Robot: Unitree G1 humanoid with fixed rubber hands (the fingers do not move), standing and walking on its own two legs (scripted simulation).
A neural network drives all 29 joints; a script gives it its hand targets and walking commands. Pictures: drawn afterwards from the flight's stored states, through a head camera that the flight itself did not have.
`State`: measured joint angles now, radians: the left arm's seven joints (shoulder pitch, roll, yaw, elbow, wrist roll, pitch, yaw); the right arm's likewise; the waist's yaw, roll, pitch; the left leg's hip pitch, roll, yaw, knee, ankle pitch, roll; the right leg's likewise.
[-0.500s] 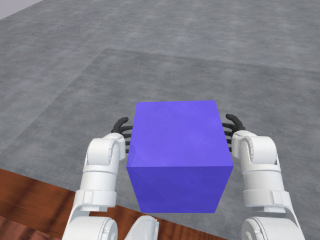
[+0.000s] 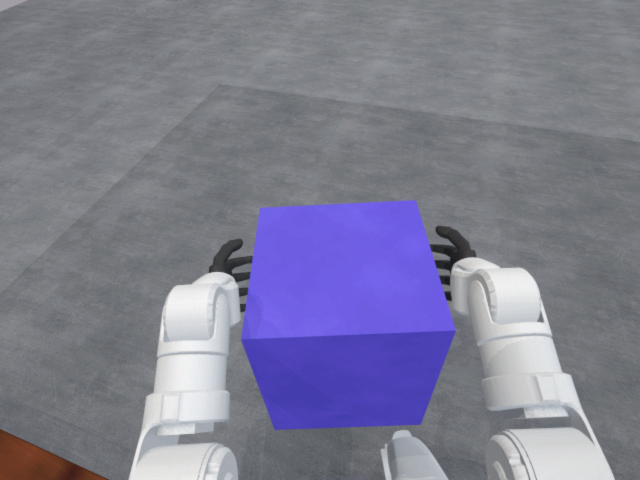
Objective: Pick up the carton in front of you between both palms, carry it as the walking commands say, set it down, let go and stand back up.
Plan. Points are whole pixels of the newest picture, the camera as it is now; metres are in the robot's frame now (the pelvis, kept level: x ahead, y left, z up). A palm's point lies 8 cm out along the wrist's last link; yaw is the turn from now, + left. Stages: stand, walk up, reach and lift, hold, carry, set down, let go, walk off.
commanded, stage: carry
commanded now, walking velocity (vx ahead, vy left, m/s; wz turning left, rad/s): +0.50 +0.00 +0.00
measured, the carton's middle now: (342, 319) +0.33 -0.02 +0.00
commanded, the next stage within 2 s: none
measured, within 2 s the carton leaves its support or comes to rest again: neither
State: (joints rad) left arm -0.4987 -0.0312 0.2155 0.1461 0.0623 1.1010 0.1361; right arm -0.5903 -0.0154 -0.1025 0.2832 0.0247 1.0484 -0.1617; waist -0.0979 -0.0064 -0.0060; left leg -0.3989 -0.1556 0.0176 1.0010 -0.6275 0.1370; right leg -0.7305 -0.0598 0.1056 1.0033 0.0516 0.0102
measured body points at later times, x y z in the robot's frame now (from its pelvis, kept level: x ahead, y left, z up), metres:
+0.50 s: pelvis +0.36 -0.08 -0.12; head +0.43 -0.09 +0.32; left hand +0.69 +0.10 -0.08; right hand +0.72 -0.20 -0.09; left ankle +0.50 +0.05 -0.77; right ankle +0.29 -0.14 -0.84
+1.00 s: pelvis +0.68 -0.08 -0.09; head +0.68 -0.06 +0.36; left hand +1.01 +0.07 +0.00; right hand +1.02 -0.23 +0.02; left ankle +0.62 +0.00 -0.84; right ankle +0.79 -0.23 -0.80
